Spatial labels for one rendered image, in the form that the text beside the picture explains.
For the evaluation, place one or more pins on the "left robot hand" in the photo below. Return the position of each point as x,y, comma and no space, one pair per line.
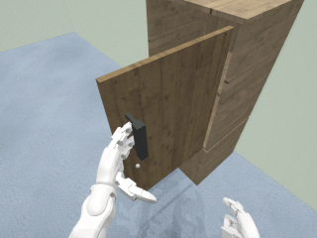
112,160

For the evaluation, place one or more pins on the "handle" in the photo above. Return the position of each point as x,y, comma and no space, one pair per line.
140,137

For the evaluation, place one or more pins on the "robot left forearm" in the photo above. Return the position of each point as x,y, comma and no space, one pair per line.
97,212

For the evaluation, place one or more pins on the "cupboard door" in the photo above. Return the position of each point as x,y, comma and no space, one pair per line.
173,93

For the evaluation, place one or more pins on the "right robot hand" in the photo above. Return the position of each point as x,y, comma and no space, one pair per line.
242,227

